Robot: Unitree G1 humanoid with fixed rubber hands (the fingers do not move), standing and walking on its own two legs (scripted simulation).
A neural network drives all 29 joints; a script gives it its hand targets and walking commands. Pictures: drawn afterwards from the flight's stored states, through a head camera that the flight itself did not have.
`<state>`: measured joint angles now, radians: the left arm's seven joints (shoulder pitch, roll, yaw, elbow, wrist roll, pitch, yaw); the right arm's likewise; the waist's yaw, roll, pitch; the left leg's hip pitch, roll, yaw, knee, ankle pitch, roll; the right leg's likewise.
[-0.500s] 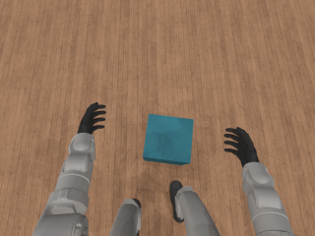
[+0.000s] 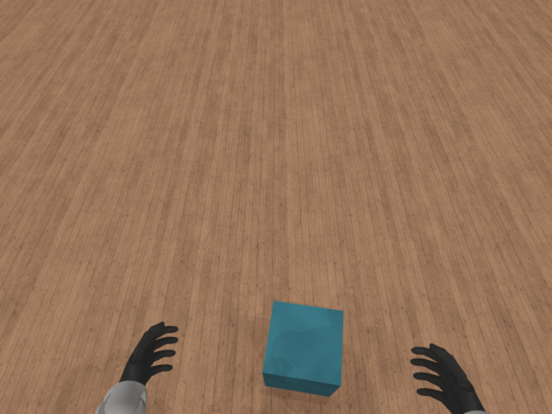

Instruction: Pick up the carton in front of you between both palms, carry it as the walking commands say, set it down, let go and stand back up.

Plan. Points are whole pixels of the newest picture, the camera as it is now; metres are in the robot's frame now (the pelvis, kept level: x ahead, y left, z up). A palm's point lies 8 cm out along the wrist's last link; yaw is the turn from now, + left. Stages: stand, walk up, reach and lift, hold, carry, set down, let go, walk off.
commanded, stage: let go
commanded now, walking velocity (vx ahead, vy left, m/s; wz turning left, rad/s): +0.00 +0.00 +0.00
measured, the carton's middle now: (302, 350) +0.36 -0.06 -0.65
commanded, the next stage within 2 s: stand in 0.52 s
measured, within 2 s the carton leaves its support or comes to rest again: neither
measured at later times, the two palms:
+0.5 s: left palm out of the picture +0.15 +0.24 -0.07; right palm (459, 412) +0.15 -0.22 -0.06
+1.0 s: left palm out of the picture +0.11 +0.29 -0.08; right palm out of the picture +0.14 -0.29 -0.11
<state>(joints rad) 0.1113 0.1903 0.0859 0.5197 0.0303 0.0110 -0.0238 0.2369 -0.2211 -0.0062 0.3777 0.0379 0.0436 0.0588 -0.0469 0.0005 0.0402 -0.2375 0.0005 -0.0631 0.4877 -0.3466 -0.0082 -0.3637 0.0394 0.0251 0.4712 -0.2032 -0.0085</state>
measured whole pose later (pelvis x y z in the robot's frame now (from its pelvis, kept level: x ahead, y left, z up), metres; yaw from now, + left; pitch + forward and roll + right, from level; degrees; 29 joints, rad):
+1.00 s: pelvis +0.01 -0.01 +0.00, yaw +2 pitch +0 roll +0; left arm 0.18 0.32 0.05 0.79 0.04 0.00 0.02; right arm 0.21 -0.36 -0.02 0.75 -0.04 0.01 -0.03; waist 0.01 0.06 0.02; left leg -0.11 -0.01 -0.10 0.49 -0.37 -0.02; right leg -0.25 0.03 -0.01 0.53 -0.27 -0.02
